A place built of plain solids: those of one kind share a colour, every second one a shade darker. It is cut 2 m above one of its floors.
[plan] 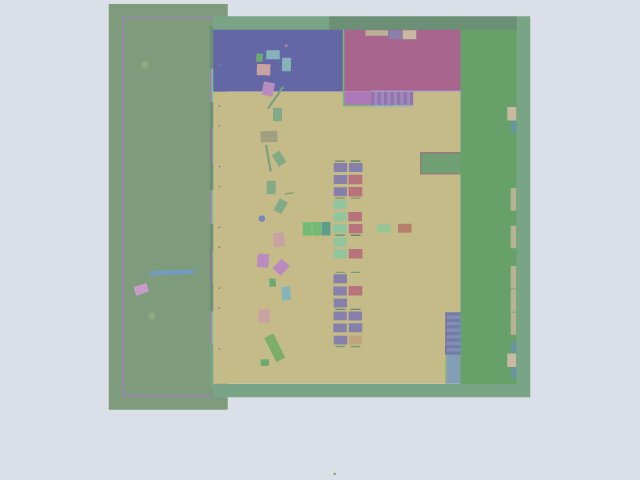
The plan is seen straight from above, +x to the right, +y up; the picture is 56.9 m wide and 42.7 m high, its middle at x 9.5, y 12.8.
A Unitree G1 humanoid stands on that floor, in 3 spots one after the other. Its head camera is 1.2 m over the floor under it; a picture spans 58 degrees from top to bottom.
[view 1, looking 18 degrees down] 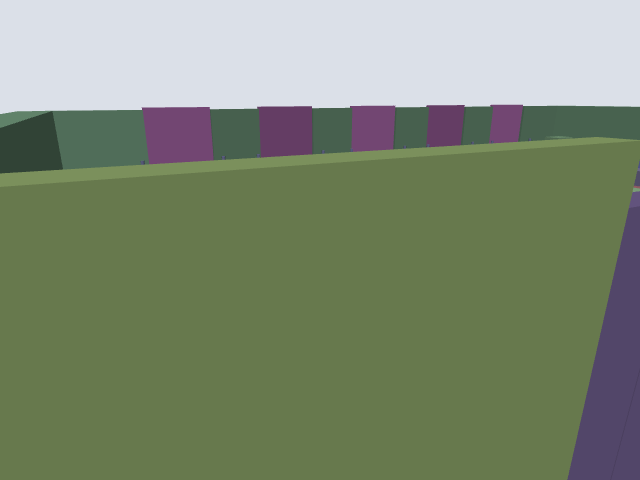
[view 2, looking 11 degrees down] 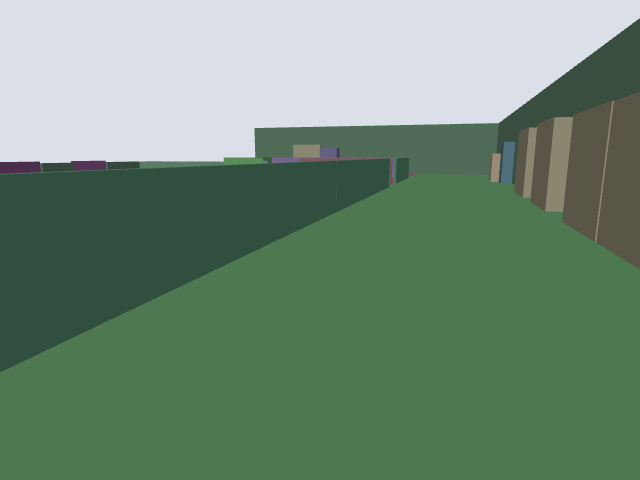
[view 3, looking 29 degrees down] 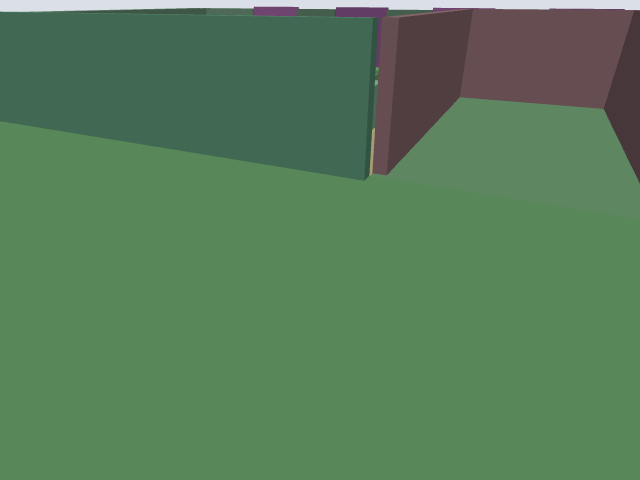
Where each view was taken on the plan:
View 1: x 21.38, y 1.36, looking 153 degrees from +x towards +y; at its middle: rail_galaland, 0.74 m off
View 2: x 24.50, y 1.60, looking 107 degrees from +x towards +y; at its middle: floor_galn_metal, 6.29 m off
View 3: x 25.06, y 19.62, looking -155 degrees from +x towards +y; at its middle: floor_galn_metal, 2.48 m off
